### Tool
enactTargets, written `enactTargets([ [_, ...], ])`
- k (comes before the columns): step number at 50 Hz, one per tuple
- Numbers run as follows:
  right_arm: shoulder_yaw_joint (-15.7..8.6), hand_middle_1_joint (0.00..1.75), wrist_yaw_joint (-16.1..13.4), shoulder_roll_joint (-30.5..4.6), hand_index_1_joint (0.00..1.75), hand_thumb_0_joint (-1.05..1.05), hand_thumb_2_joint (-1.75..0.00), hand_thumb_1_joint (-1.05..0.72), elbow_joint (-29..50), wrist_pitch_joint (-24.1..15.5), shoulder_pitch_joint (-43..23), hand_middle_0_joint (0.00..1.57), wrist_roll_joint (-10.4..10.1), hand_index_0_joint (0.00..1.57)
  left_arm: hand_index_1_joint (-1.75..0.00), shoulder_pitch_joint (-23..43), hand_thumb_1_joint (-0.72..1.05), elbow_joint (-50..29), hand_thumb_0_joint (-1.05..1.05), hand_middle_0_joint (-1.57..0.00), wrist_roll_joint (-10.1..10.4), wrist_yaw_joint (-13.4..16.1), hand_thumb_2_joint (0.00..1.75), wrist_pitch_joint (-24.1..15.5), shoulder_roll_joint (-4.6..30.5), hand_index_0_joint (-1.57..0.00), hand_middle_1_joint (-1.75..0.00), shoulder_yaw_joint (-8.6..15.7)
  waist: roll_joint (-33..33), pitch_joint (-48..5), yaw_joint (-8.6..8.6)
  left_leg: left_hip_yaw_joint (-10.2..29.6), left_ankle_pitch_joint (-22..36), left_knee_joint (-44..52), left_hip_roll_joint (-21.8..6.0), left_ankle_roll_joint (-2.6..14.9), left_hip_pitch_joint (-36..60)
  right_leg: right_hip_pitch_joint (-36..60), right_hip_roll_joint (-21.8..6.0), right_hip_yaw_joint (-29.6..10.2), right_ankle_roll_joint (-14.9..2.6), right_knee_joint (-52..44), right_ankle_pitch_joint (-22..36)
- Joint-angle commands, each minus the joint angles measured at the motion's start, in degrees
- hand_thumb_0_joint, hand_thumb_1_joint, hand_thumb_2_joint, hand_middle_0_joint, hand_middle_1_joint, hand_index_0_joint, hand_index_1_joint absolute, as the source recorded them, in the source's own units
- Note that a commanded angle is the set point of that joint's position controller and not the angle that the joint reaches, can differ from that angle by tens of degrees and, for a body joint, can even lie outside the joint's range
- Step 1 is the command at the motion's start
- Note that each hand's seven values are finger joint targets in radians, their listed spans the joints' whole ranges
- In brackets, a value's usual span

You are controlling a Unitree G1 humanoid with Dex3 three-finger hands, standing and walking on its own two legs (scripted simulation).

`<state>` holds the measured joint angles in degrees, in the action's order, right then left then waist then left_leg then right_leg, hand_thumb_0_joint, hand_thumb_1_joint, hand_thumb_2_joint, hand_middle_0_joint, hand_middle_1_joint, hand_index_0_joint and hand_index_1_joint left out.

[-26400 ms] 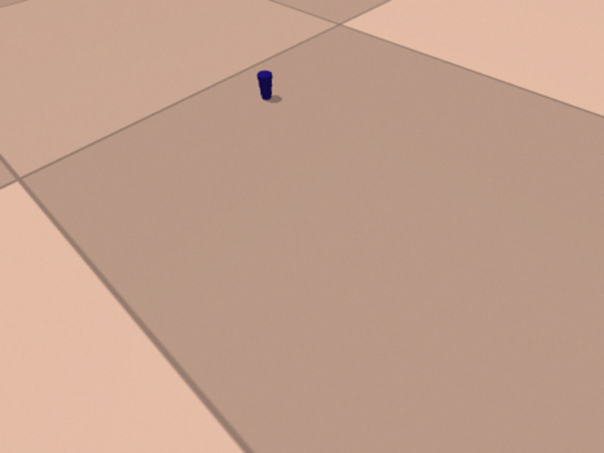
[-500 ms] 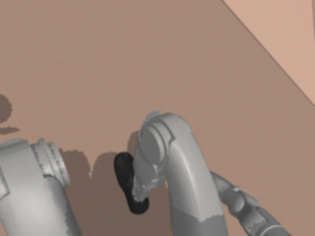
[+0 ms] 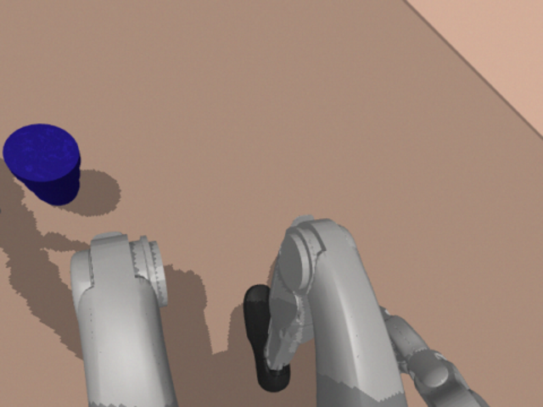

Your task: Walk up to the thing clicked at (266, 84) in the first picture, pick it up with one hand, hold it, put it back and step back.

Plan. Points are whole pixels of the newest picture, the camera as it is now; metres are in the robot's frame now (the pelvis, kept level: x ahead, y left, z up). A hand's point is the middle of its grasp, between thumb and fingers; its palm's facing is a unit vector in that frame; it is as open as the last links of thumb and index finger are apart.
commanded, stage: home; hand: left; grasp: from the side
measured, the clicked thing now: (51, 173) +0.45 +0.28 -0.24
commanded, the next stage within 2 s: none
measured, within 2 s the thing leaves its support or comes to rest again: neither
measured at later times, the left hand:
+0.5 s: hand out of the picture +0.30 +0.35 +0.05, palm faces +0.27 -0.83 -0.48, open 17.0 cm
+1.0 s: hand out of the picture +0.25 +0.26 +0.27, palm faces +0.32 -0.88 -0.36, open 17.2 cm
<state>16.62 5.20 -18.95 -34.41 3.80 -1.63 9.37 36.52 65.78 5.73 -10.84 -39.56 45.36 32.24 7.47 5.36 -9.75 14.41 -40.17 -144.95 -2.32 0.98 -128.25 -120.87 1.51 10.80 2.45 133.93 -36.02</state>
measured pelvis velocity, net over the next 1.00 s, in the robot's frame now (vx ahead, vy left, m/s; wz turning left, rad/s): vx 0.08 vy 0.00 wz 0.21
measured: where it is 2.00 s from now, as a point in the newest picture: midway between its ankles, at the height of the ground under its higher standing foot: (208, 377)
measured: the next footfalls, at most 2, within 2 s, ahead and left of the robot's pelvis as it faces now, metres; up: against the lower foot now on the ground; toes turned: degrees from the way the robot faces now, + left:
none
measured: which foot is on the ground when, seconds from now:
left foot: down 0.00-1.00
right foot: down 0.00-1.00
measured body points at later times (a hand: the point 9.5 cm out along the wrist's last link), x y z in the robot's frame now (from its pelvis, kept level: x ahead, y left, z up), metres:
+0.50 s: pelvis +0.02 -0.01 +0.14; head +0.21 +0.06 +0.54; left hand +0.28 +0.39 +0.08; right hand +0.20 -0.24 +0.01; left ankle +0.08 +0.12 -0.28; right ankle +0.13 -0.12 -0.28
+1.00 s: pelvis +0.08 +0.00 +0.36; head +0.15 +0.04 +0.80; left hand +0.23 +0.31 +0.29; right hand +0.28 -0.21 +0.28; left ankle +0.08 +0.12 -0.28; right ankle +0.13 -0.12 -0.28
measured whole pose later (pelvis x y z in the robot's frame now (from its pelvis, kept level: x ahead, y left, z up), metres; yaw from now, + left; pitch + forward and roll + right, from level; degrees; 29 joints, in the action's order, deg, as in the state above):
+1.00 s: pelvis +0.08 +0.00 +0.36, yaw +12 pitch +17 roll -3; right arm 1.6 -8.3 -12.5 -29.5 -0.5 13.5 -2.6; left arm -12.6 14.7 1.0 10.3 12.6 15.9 4.6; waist -1.1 -9.2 -3.0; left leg 2.1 -31.8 -70.2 -2.9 -0.3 -55.7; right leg -53.1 -0.2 3.4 0.6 66.3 -30.3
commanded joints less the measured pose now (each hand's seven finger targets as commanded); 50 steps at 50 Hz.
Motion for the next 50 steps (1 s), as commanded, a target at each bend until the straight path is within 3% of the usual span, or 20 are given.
enactTargets([
  [1, -9.77, 0.30, -1.79, -16.38, 0.30, 0.00, -0.92, -0.96, 1.92, 1.88, 7.89, 0.20, -2.28, 0.20, -0.08, 16.40, -0.56, -16.68, 0.00, -0.08, -4.98, 2.86, 0.08, 2.48, 22.50, -0.07, -0.07, 4.20, -32.72, -40.32, 1.18, -4.24, 3.90, 26.10, -1.45, -1.81, 32.12, 11.11, 1.56, 1.66, -4.56, -11.54, 4.38],
  [2, -10.34, 0.30, -1.81, -16.14, 0.30, 0.00, -0.93, -0.97, 2.62, 2.06, 8.51, 0.20, -2.76, 0.20, -0.08, 11.37, -0.57, -15.24, 0.00, -0.09, -5.93, 3.48, 0.08, 4.93, 21.05, -0.07, -0.07, 3.68, -34.04, -41.65, 1.59, -4.73, 5.31, 27.13, -1.31, -1.94, 33.64, 11.57, 1.23, 1.19, -4.58, -11.73, 4.97],
  [3, -11.12, 0.30, -1.84, -15.86, 0.30, 0.00, -0.93, -0.98, 2.11, 2.46, 9.86, 0.20, -3.19, 0.20, -0.08, 15.44, -0.57, -21.56, 0.00, -0.09, -6.81, 4.24, 0.07, 6.10, 24.34, -0.08, -0.07, 5.03, -35.78, -42.88, 2.89, -5.03, 5.42, 28.39, -1.39, -2.03, 34.63, 10.65, 1.32, 0.80, -4.86, -11.75, 4.84],
  [4, -11.84, 0.30, -1.79, -15.08, 0.30, 0.00, -0.93, -0.99, 2.11, 2.76, 9.79, 0.20, -3.62, 0.20, -0.09, 13.79, -0.57, -21.53, 0.00, -0.10, -7.79, 4.73, 0.08, 7.91, 24.34, -0.08, -0.09, 4.77, -36.87, -43.65, 3.50, -6.12, 4.61, 28.99, -1.10, -1.86, 34.40, 10.65, 1.33, 0.11, -5.05, -12.17, 4.04],
  [6, -13.19, 0.30, -1.97, -14.13, 0.30, 0.00, -0.90, -0.90, 1.54, 3.35, 10.37, 0.20, -4.62, 0.20, -0.07, 13.35, -0.47, -21.17, 0.00, -0.06, -8.59, 5.23, 0.10, 11.21, 19.29, -0.06, -0.07, 2.06, -35.48, -41.30, 2.88, -6.33, 3.53, 30.67, -1.03, -1.71, 34.02, 8.07, 1.16, -0.27, -5.30, -13.08, 3.29],
  [9, -15.29, 0.30, -2.31, -12.90, 0.30, 0.00, -0.90, -0.90, 2.06, 4.20, 12.11, 0.20, -6.14, 0.20, -0.06, 4.83, -0.51, -22.48, 0.00, -0.06, -9.16, 6.69, 0.08, 16.16, 17.10, -0.06, -0.06, 3.26, -29.69, -44.41, 5.12, -7.71, 8.71, 30.74, -0.33, -1.20, 33.94, 10.84, 0.89, -1.33, -5.28, -15.74, 5.62],
  [11, -16.96, 0.30, -2.51, -11.91, 0.30, 0.00, -0.90, -0.90, 3.20, 4.71, 12.32, 0.20, -7.40, 0.20, -0.07, 0.22, -0.47, -23.57, 0.00, -0.07, -9.13, 7.35, 0.11, 19.46, 13.06, -0.06, -0.07, 1.26, -24.57, -45.07, 5.59, -8.75, 8.27, 32.52, 0.31, -0.38, 32.29, 13.35, 0.81, -2.41, -5.17, -18.85, 5.01],
  [14, -19.22, 0.30, -2.94, -11.16, 0.30, 0.00, -0.90, -0.90, 4.13, 4.70, 13.18, 0.20, -8.94, 0.20, -0.08, -6.05, -0.46, -24.39, 0.00, -0.07, -8.80, 8.02, 0.11, 24.51, 3.68, -0.07, -0.07, -4.48, -16.24, -44.63, 3.53, -8.95, 6.21, 35.26, 0.57, 0.57, 32.57, 16.86, 0.74, -3.25, -4.51, -24.50, 4.29],
  [17, -20.66, 0.30, -3.71, -10.61, 0.30, 0.00, -0.90, -0.90, 6.18, 4.67, 13.41, 0.20, -10.29, 0.20, -0.08, -8.19, -0.45, -38.02, 0.00, -0.07, -8.42, 9.85, 0.12, 28.02, 5.54, -0.07, -0.07, -4.68, -14.36, -49.29, 6.23, -9.28, 3.56, 40.77, 0.62, 0.75, 36.38, 24.00, 0.53, -4.60, -4.16, -30.15, 1.98],
  [18, -21.05, 0.30, -4.08, -10.25, 0.30, 0.00, -0.90, -0.89, 7.53, 4.57, 13.09, 0.20, -10.74, 0.20, -0.07, -13.16, -0.47, -41.08, 0.00, -0.06, -8.28, 10.29, 0.10, 29.42, 4.20, -0.06, -0.07, -5.47, -14.19, -51.26, 6.92, -9.50, 4.16, 42.51, 0.60, 0.74, 39.45, 26.36, 0.35, -5.09, -4.06, -31.99, 2.44],
  [19, -21.31, 0.30, -4.56, -10.18, 0.30, 0.00, -0.90, -0.89, 8.17, 4.42, 13.05, 0.20, -11.13, 0.20, -0.07, -12.77, -0.46, -47.90, 0.00, -0.06, -7.94, 10.99, 0.11, 30.25, 5.44, -0.06, -0.07, -5.33, -14.58, -52.28, 7.41, -9.66, 3.38, 44.37, 0.52, 0.76, 41.51, 28.37, 0.30, -5.79, -4.02, -33.87, 1.90],
  [21, -21.36, 0.30, -5.69, -8.87, 0.30, 0.00, -0.90, -0.89, 10.49, 3.72, 12.44, 0.20, -12.06, 0.20, -0.08, -20.75, -0.41, -50.95, 0.00, -0.07, -7.43, 12.44, 0.14, 33.04, 3.15, -0.07, -0.08, -5.81, -13.47, -53.95, 7.82, -10.54, 3.50, 47.66, 0.73, 0.91, 44.11, 35.19, 0.01, -7.24, -3.73, -38.16, 1.98],
  [24, -20.95, 0.30, -7.95, -7.44, 0.30, 0.00, -0.90, -0.90, 10.06, 2.62, 12.08, 0.20, -12.64, 0.20, -0.08, -21.38, -0.42, -56.25, 0.00, -0.07, -7.74, 15.21, 0.13, 35.51, 5.46, -0.07, -0.08, -4.01, -15.18, -50.38, 9.04, -10.56, 2.97, 53.15, 0.51, 0.72, 49.34, 38.88, -0.26, -8.84, -3.81, -42.75, 1.39],
  [25, -20.67, 0.30, -8.57, -6.38, 0.30, 0.00, -0.90, -0.90, 10.25, 2.26, 11.88, 0.20, -12.70, 0.20, -0.08, -21.13, -0.43, -56.95, 0.00, -0.07, -7.81, 15.95, 0.13, 36.11, 4.87, -0.06, -0.08, -4.38, -15.53, -49.14, 8.25, -10.86, 3.92, 54.27, 0.60, 0.75, 49.88, 41.08, -0.35, -9.17, -3.72, -44.32, 2.05],
  [31, -19.68, 0.30, -11.64, -3.45, 0.30, 0.00, -0.90, -0.89, 9.04, -1.21, 12.77, 0.20, -12.09, 0.20, -0.07, -29.95, -0.48, -53.03, 0.00, -0.06, -7.44, 18.54, 0.10, 39.58, -7.62, -0.06, -0.07, -11.74, -15.50, -41.88, 7.28, -12.61, 12.28, 61.64, 0.94, 0.62, 59.78, 49.80, -0.51, -9.77, -4.13, -53.46, 9.40],
  [32, -19.48, 0.30, -12.00, -3.41, 0.30, 0.00, -0.90, -0.89, 9.34, -1.68, 12.84, 0.20, -12.07, 0.20, -0.07, -30.43, -0.46, -53.68, 0.00, -0.06, -7.12, 18.83, 0.11, 40.08, -7.88, -0.06, -0.07, -12.23, -15.95, -41.53, 7.83, -12.48, 13.49, 63.27, 0.83, 0.40, 62.49, 50.78, -0.49, -9.59, -4.17, -54.97, 10.25],
  [36, -19.30, 0.30, -12.67, -2.95, 0.30, 0.00, -0.90, -0.89, 9.14, -3.72, 14.26, 0.20, -11.85, 0.20, -0.06, -34.41, -0.49, -52.11, 0.00, -0.06, -6.52, 19.53, 0.09, 42.77, -15.38, -0.06, -0.06, -18.21, -15.00, -36.74, 6.69, -12.31, 16.64, 69.83, 0.60, -0.07, 69.64, 56.90, -0.76, -8.70, -4.14, -61.70, 12.93],
  [40, -19.15, 0.30, -12.98, -2.71, 0.30, 0.00, -0.90, -0.89, 9.85, -5.15, 14.46, 0.20, -11.73, 0.20, -0.06, -38.53, -0.48, -52.27, 0.00, -0.06, -6.17, 20.50, 0.10, 45.40, -17.92, -0.06, -0.06, -20.97, -12.44, -33.59, 6.84, -12.03, 19.10, 76.41, 0.53, -0.31, 75.55, 64.54, -0.64, -8.02, -3.90, -67.77, 15.14],
  [41, -19.14, 0.30, -13.17, -2.61, 0.30, 0.00, -0.90, -0.89, 10.15, -5.43, 14.77, 0.20, -11.81, 0.20, -0.06, -38.88, -0.49, -54.51, 0.00, -0.06, -6.16, 20.87, 0.09, 45.84, -16.57, -0.05, -0.06, -20.12, -13.20, -33.99, 7.37, -12.00, 20.91, 77.94, 0.55, -0.37, 77.57, 67.25, -0.67, -7.97, -3.87, -69.19, 16.52],
  [50, -18.05, 0.30, -15.55, -0.39, 0.30, 0.00, -0.90, -0.90, 13.45, -7.05, 15.25, 0.20, -11.65, 0.20, -0.06, -51.82, -0.54, -65.82, 0.00, -0.05, -5.20, 22.63, 0.06, 51.34, -22.99, -0.05, -0.05, -25.90, -13.99, -27.06, 7.70, -13.15, 26.30, 90.17, 1.06, -1.01, 90.40, 81.62, -0.32, -7.44, -3.49, -80.40, 22.01],
])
